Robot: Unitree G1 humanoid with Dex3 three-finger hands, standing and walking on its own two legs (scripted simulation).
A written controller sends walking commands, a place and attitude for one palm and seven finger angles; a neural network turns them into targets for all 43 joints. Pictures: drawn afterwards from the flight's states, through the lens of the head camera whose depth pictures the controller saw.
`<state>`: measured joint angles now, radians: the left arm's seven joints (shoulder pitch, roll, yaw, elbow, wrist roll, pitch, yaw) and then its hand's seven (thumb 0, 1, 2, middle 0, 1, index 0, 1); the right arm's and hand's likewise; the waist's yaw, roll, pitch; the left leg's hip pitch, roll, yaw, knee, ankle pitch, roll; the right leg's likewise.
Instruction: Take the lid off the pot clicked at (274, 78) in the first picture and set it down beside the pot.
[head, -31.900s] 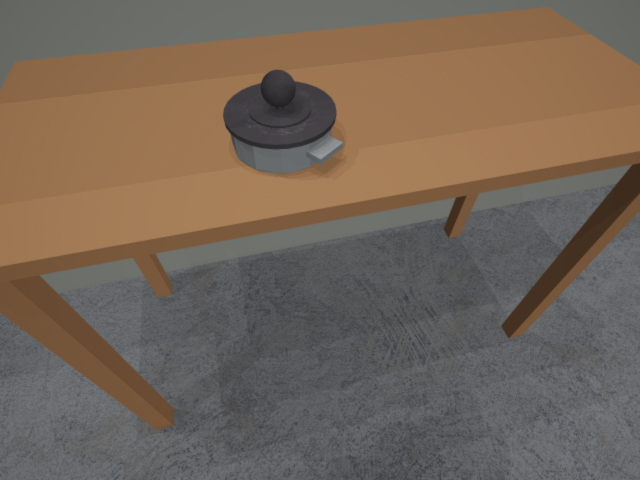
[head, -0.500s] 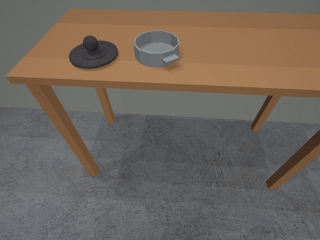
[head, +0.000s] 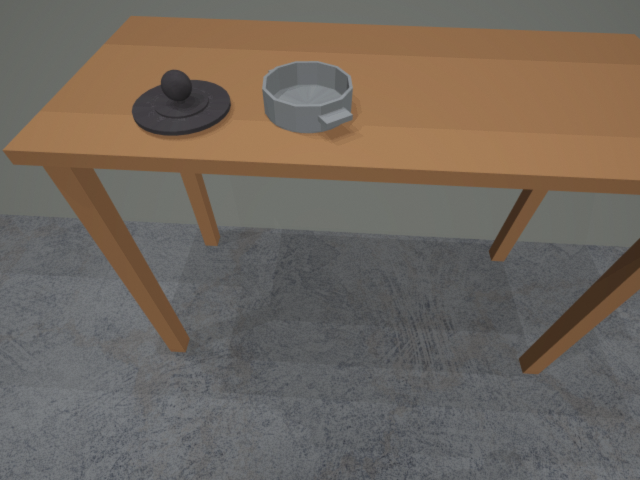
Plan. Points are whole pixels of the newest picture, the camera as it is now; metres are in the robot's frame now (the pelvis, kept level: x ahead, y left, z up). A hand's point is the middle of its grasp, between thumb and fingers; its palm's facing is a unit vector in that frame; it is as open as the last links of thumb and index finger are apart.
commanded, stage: let the arm hang, fingers relaxed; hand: left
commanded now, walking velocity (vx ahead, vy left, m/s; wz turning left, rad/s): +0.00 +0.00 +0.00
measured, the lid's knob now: (176, 85) +0.70 +0.28 +0.13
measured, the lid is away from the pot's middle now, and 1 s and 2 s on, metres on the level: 0.23 0.23 0.23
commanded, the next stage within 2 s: look to check the result in 0.76 s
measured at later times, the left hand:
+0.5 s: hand out of the picture +0.00 +0.18 -0.18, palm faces +0.03 -0.98 -0.20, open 7.3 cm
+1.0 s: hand out of the picture +0.01 +0.19 -0.18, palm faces +0.03 -0.98 -0.21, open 7.3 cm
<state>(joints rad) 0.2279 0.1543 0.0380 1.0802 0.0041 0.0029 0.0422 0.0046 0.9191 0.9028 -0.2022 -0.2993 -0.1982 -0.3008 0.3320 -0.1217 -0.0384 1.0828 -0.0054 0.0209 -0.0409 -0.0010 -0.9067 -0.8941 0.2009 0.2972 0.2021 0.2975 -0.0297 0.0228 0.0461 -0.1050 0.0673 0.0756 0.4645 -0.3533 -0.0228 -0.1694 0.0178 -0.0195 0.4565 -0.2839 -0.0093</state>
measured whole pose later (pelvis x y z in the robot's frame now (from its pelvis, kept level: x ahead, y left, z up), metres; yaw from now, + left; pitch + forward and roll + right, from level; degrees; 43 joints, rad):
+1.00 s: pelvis -0.01 +0.01 +0.00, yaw +0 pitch -1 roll -1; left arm 0.25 0.15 0.03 1.11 0.01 0.00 0.05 0.01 0.93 0.90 -0.20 -0.30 -0.20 -0.30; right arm 0.32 -0.11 -0.04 1.10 0.00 0.01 -0.04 0.00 -0.91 -0.89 0.20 0.30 0.20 0.30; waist -0.02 0.02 0.05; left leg -0.11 0.05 0.09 0.46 -0.34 0.00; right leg -0.17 0.00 -0.01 0.45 -0.27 0.01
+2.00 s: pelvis -0.01 +0.01 +0.00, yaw +0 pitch -1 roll -1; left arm 0.26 0.14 0.03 1.12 0.01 0.00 0.05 0.01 0.93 0.90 -0.20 -0.30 -0.20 -0.30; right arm 0.32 -0.11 -0.04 1.11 0.00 0.01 -0.04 0.00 -0.91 -0.89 0.20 0.30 0.20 0.30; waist -0.02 0.02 0.05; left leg -0.10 0.05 0.09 0.45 -0.33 -0.01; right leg -0.17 0.00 -0.01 0.44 -0.26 0.01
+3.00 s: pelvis -0.01 +0.01 +0.00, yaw +0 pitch -1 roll -1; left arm 0.26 0.14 0.03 1.13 0.01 0.00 0.05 0.02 0.93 0.90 -0.20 -0.30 -0.20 -0.30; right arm 0.32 -0.10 -0.03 1.12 0.00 0.01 -0.05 0.00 -0.91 -0.89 0.20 0.30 0.20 0.30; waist -0.02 0.02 0.06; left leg -0.10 0.05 0.08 0.45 -0.33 0.00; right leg -0.17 0.00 -0.01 0.44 -0.26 0.01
